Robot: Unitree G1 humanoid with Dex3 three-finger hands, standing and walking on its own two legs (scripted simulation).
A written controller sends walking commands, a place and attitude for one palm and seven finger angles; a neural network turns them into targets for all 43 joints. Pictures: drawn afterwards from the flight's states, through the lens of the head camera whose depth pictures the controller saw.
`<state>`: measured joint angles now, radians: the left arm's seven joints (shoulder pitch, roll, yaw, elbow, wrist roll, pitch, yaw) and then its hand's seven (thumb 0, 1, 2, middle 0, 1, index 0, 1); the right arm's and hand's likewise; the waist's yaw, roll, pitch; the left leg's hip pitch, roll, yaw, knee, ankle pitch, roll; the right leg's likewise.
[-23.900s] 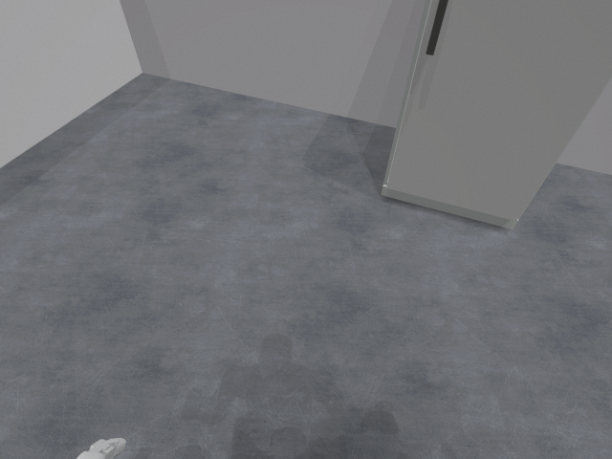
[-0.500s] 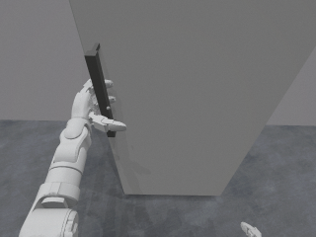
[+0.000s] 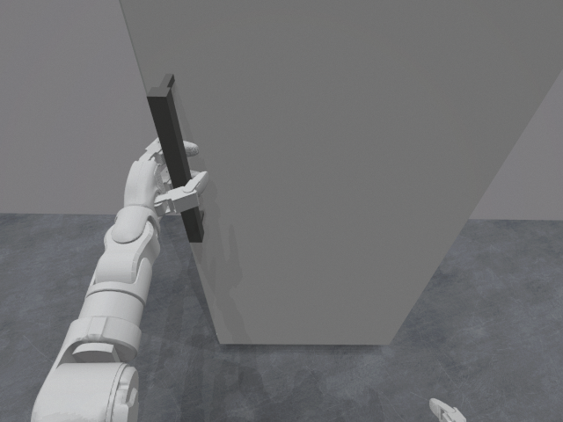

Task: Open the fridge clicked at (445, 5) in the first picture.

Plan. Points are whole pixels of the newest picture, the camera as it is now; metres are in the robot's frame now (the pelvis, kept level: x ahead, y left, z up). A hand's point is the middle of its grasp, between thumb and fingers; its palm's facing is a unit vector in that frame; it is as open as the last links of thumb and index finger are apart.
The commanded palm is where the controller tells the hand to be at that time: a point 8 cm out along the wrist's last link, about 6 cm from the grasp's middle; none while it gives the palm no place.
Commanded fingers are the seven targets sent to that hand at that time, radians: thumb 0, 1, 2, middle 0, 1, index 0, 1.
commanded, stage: grip the handle and tug to test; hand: left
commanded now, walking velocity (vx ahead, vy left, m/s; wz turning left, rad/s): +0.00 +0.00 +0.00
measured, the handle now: (184, 169) +0.47 +0.17 +0.12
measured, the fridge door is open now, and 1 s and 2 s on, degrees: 0 0 21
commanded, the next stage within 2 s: pull the door a little, standing still in 0.82 s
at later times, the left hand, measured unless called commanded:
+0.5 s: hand (191, 188) +0.41 +0.15 +0.13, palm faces +0.06 -1.00 +0.00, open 5.9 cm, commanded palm +0.37 +0.19 +0.13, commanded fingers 0.00 0.90 0.90 -0.45 -1.40 -0.45 -1.40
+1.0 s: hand (190, 189) +0.41 +0.15 +0.13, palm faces +0.05 -1.00 +0.00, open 5.9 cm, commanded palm +0.37 +0.20 +0.13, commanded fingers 0.00 0.90 0.90 -0.45 -1.40 -0.45 -1.40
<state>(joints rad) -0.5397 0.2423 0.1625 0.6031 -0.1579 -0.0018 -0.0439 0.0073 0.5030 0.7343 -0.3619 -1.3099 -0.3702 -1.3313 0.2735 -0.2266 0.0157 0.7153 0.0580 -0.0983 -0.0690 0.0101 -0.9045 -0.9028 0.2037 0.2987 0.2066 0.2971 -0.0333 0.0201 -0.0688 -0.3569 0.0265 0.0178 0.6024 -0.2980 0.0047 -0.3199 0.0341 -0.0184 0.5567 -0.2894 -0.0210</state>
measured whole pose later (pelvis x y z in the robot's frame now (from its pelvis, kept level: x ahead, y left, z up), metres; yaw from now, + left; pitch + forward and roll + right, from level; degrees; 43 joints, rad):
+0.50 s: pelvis +0.00 +0.00 +0.00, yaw +0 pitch +3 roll -1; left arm -0.52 0.23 0.17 0.57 -0.16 0.01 -0.04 0.01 0.69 0.83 -0.34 -1.37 -0.36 -1.38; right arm 0.27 -0.22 0.01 0.70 0.06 -0.09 -0.06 0.01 -0.90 -0.90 0.20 0.30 0.21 0.30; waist -0.03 0.02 -0.08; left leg -0.35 0.03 0.01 0.60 -0.30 0.00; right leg -0.32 0.04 -0.02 0.56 -0.30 -0.03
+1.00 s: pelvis +0.04 +0.00 +0.00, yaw -1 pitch +3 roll -1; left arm -0.31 0.21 0.16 0.27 -0.17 0.14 -0.04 0.01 0.73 0.78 -0.29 -1.37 -0.31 -1.39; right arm 0.25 -0.23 0.01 0.66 0.06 -0.06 -0.07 0.01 -0.90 -0.90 0.20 0.30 0.21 0.30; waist -0.02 0.02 -0.09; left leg -0.27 0.03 0.04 0.55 -0.34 0.00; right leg -0.24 0.04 0.00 0.51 -0.32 -0.02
